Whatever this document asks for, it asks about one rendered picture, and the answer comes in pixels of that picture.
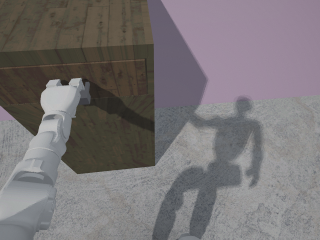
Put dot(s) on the robot left forearm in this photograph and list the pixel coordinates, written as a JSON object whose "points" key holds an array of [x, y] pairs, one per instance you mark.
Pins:
{"points": [[41, 160]]}

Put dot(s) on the handle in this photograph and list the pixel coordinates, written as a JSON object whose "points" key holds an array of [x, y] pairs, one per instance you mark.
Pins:
{"points": [[85, 97]]}

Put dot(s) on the robot left upper arm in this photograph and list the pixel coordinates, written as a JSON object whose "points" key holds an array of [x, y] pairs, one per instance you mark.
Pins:
{"points": [[26, 208]]}

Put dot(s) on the robot left hand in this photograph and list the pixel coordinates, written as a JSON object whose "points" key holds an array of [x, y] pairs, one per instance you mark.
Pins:
{"points": [[63, 98]]}

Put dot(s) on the drawer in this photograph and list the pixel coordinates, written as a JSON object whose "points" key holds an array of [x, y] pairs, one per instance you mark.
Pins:
{"points": [[110, 78]]}

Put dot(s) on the cabinet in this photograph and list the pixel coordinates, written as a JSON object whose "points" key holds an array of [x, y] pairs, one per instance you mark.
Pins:
{"points": [[110, 133]]}

